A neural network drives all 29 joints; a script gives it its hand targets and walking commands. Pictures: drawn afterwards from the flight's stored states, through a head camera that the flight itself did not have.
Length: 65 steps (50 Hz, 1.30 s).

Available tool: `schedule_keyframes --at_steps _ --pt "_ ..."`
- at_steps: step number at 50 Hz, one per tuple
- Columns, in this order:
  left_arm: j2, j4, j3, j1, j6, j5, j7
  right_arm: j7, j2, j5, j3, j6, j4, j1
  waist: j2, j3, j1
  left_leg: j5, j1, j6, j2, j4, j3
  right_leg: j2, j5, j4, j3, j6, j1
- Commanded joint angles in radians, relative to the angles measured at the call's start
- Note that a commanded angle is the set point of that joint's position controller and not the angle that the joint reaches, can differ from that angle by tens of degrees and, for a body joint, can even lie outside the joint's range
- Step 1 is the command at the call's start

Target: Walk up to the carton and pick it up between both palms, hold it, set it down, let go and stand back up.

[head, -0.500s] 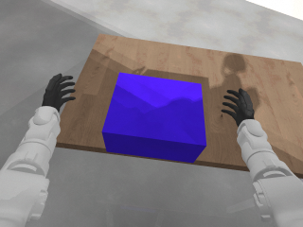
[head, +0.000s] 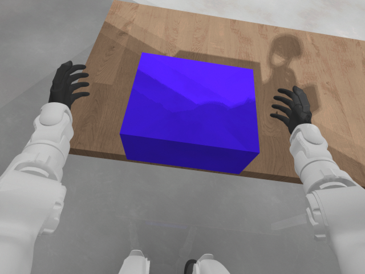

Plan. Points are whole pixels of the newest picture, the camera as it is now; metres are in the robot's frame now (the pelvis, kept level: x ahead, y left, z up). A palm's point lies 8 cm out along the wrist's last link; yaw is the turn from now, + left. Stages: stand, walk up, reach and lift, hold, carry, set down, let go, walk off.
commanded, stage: reach and lift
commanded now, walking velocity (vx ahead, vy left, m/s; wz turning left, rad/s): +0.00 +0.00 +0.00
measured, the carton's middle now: (190, 113) +0.54 -0.02 -0.06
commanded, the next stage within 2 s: none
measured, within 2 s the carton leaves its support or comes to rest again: neither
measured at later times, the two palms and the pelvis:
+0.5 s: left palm (91, 123) +0.47 +0.24 -0.04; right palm (274, 138) +0.46 -0.23 -0.03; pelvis +0.00 +0.00 -0.05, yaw -1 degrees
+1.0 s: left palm (103, 123) +0.47 +0.21 -0.04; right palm (268, 139) +0.46 -0.22 -0.04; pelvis +0.00 +0.00 -0.05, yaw -1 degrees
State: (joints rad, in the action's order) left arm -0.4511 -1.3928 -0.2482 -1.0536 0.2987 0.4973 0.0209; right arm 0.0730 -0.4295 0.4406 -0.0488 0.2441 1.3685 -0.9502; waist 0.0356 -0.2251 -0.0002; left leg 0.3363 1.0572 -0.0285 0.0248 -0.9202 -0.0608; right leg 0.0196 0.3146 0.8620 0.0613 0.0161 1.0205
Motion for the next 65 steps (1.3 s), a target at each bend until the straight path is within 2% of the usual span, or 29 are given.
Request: schedule_keyframes --at_steps 1,3,7,9,12,14,15,18,21,23,24,26,27,28,32,37,40,41,42,43,45,46,48,51,58,61,63,64,65 --pt "-0.114 -0.025 -0.075 -0.488 0.096 0.058 0.001 0.006 -0.235 0.003 -0.021 0.074 -0.107 -0.528 -0.058 -0.84 -0.045 -0.218 -0.34 -0.019 -0.029 0.008 0.087 -0.01 -0.248 -0.024 0.026 -0.063 -0.234" --pt "-0.118 0.024 -0.048 -0.534 0.126 0.041 -0.018 0.009 -0.228 0.004 0.005 0.096 -0.14 -0.556 -0.11 -0.936 -0.033 -0.198 -0.292 -0.031 -0.033 -0.012 0.08 -0.008 -0.173 0.005 0.024 -0.058 -0.203" --pt "-0.126 -0.024 -0.056 -0.476 0.129 0.024 -0.01 -0.007 -0.265 -0.023 0.026 0.121 -0.098 -0.513 -0.057 -0.96 -0.056 -0.188 -0.279 -0.03 -0.032 -0.044 0.083 0.006 -0.229 0.03 0.04 -0.066 -0.191" --pt "-0.102 0.017 -0.056 -0.514 0.149 -0.003 -0.026 -0.006 -0.27 -0.037 0.059 0.15 -0.118 -0.554 -0.154 -0.995 -0.039 -0.243 -0.33 -0.051 -0.025 -0.076 0.078 0.014 -0.183 0.065 0.058 -0.058 -0.069" --pt "-0.107 0.094 -0.016 -0.457 0.159 -0.025 -0.039 -0.012 -0.249 -0.042 0.043 0.178 -0.196 -0.49 -0.132 -1.075 -0.03 -0.289 -0.318 -0.057 -0.028 -0.129 0.07 0.024 -0.192 0.091 0.061 -0.059 -0.034" --pt "-0.114 0.026 0.037 -0.42 0.168 -0.046 -0.034 -0.015 -0.217 -0.032 0.004 0.182 -0.111 -0.467 -0.1 -1.037 0.005 -0.31 -0.266 -0.042 -0.033 -0.148 0.099 0.014 -0.255 0.102 0.033 -0.062 -0.108" --pt "-0.106 0.03 0.02 -0.428 0.164 -0.058 -0.034 -0.01 -0.218 -0.03 0.017 0.184 -0.068 -0.447 -0.131 -1.049 -0.022 -0.294 -0.295 -0.047 -0.033 -0.139 0.094 0.017 -0.235 0.1 0.042 -0.069 -0.07" --pt "-0.096 0.057 0.065 -0.414 0.173 -0.079 -0.047 -0.017 -0.249 -0.025 0.017 0.206 -0.108 -0.455 -0.114 -1.116 0.024 -0.388 -0.311 -0.052 -0.03 -0.169 0.101 0.029 -0.266 0.116 0.044 -0.066 -0.056" --pt "-0.111 0.18 0.12 -0.401 0.195 -0.095 -0.046 -0.035 -0.252 -0.026 0.042 0.252 -0.192 -0.447 -0.135 -1.237 -0.001 -0.516 -0.334 -0.062 -0.039 -0.215 0.102 0.034 -0.433 0.143 0.015 -0.078 -0.125" --pt "-0.093 0.218 0.121 -0.388 0.206 -0.094 -0.046 -0.032 -0.198 0.005 -0.009 0.259 -0.206 -0.424 -0.145 -1.247 0.037 -0.557 -0.322 -0.065 -0.041 -0.234 0.106 0.029 -0.428 0.156 0.02 -0.078 -0.133" --pt "-0.123 0.197 0.135 -0.371 0.2 -0.109 -0.042 -0.035 -0.222 -0.007 0.025 0.261 -0.169 -0.412 -0.126 -1.227 0.003 -0.517 -0.313 -0.058 -0.047 -0.213 0.105 0.034 -0.44 0.139 0.024 -0.08 -0.167" --pt "-0.112 0.061 0.154 -0.371 0.184 -0.124 -0.044 -0.035 -0.211 -0.003 -0.01 0.238 -0.105 -0.42 -0.124 -1.145 0.041 -0.481 -0.276 -0.053 -0.047 -0.211 0.108 0.034 -0.34 0.152 0.014 -0.077 -0.113" --pt "-0.094 0.129 0.127 -0.421 0.181 -0.126 -0.045 -0.041 -0.228 -0.009 0.012 0.242 -0.103 -0.474 -0.13 -1.143 0.004 -0.476 -0.3 -0.06 -0.041 -0.201 0.102 0.037 -0.347 0.141 0.021 -0.08 -0.086" --pt "-0.051 0.125 0.099 -0.378 0.174 -0.13 -0.052 -0.032 -0.222 -0.002 0.008 0.236 -0.075 -0.455 -0.174 -1.123 0.02 -0.469 -0.336 -0.061 -0.032 -0.184 0.084 0.03 -0.282 0.149 0.032 -0.066 -0.024" --pt "-0.042 0.087 0.094 -0.4 0.178 -0.098 -0.049 -0.022 -0.192 0.012 -0.043 0.22 -0.151 -0.485 -0.148 -1.102 0.053 -0.445 -0.349 -0.053 -0.032 -0.186 0.093 0.034 -0.221 0.133 0.032 -0.055 0.029" --pt "-0.002 0.058 0.054 -0.443 0.164 -0.101 -0.051 -0.028 -0.19 -0.034 0.01 0.202 -0.047 -0.502 -0.142 -0.999 -0.012 -0.321 -0.349 -0.049 -0.031 -0.151 0.099 0.03 -0.12 0.106 0.051 -0.049 0.06" --pt "0.007 0.03 0.024 -0.477 0.156 -0.094 -0.044 -0.032 -0.161 -0.034 0.022 0.187 -0.062 -0.542 -0.149 -0.962 -0.009 -0.239 -0.343 -0.054 -0.025 -0.148 0.09 0.024 -0.044 0.089 0.036 -0.051 0.115" --pt "-0.016 0.127 0.061 -0.466 0.17 -0.08 -0.047 -0.03 -0.12 -0.027 -0.044 0.191 -0.163 -0.544 -0.094 -1.039 0.031 -0.28 -0.286 -0.036 -0.028 -0.17 0.102 0.024 -0.095 0.107 0.012 -0.052 0.039" --pt "-0.003 0.058 0.079 -0.451 0.177 -0.093 -0.041 -0.031 -0.115 -0.051 -0.008 0.191 -0.094 -0.516 -0.085 -1.024 0.0 -0.272 -0.292 -0.03 -0.029 -0.176 0.101 0.026 -0.104 0.123 0.016 -0.057 0.033" --pt "0.026 0.033 0.1 -0.446 0.171 -0.109 -0.04 -0.036 -0.073 -0.053 -0.053 0.185 -0.118 -0.523 -0.063 -1.007 0.045 -0.304 -0.265 -0.021 -0.03 -0.174 0.102 0.013 -0.134 0.129 0.012 -0.055 0.029" --pt "0.0 0.017 0.111 -0.432 0.175 -0.13 -0.042 -0.043 -0.089 -0.061 -0.014 0.191 -0.131 -0.51 -0.093 -0.965 0.027 -0.234 -0.278 -0.031 -0.036 -0.158 0.099 0.019 -0.062 0.113 0.011 -0.058 0.026" --pt "0.005 0.139 0.085 -0.464 0.189 -0.13 -0.054 -0.043 -0.107 -0.063 0.012 0.203 -0.164 -0.518 -0.132 -1.021 0.013 -0.253 -0.321 -0.045 -0.024 -0.161 0.09 0.018 -0.105 0.118 0.027 -0.05 0.057" --pt "-0.007 0.024 0.128 -0.424 0.188 -0.136 -0.044 -0.054 -0.081 -0.077 -0.005 0.21 -0.138 -0.52 -0.08 -0.984 0.037 -0.25 -0.227 -0.027 -0.041 -0.177 0.114 0.018 -0.12 0.126 0.006 -0.056 -0.022" --pt "0.02 0.127 0.149 -0.431 0.205 -0.159 -0.051 -0.068 -0.073 -0.089 0.009 0.234 -0.179 -0.518 -0.111 -1.082 0.027 -0.329 -0.268 -0.041 -0.039 -0.19 0.121 0.02 -0.245 0.148 0.007 -0.068 -0.067" --pt "0.084 0.097 0.175 -0.4 0.211 -0.192 -0.053 -0.079 0.01 -0.091 -0.01 0.252 -0.179 -0.513 -0.089 -1.065 0.03 -0.366 -0.264 -0.04 -0.042 -0.194 0.117 0.027 -0.262 0.142 0.011 -0.062 -0.078" --pt "0.114 0.091 0.184 -0.37 0.206 -0.231 -0.062 -0.074 0.032 -0.075 -0.037 0.233 -0.126 -0.481 -0.15 -0.989 0.062 -0.328 -0.303 -0.04 -0.029 -0.194 0.098 0.027 -0.116 0.132 0.011 -0.046 0.045" --pt "0.113 0.125 0.155 -0.429 0.212 -0.215 -0.063 -0.079 0.034 -0.108 0.027 0.242 -0.125 -0.514 -0.153 -1.033 0.022 -0.332 -0.335 -0.051 -0.031 -0.184 0.096 0.034 -0.116 0.113 0.027 -0.047 0.059" --pt "0.128 0.119 0.153 -0.425 0.204 -0.212 -0.064 -0.072 0.049 -0.103 0.004 0.23 -0.166 -0.532 -0.151 -1.008 0.054 -0.279 -0.325 -0.042 -0.028 -0.179 0.101 0.027 -0.042 0.104 0.032 -0.043 0.103" --pt "0.146 0.142 0.149 -0.411 0.219 -0.198 -0.06 -0.078 0.071 -0.108 0.01 0.243 -0.189 -0.492 -0.128 -1.047 0.038 -0.331 -0.342 -0.045 -0.028 -0.176 0.106 0.032 -0.106 0.101 0.027 -0.035 0.046"
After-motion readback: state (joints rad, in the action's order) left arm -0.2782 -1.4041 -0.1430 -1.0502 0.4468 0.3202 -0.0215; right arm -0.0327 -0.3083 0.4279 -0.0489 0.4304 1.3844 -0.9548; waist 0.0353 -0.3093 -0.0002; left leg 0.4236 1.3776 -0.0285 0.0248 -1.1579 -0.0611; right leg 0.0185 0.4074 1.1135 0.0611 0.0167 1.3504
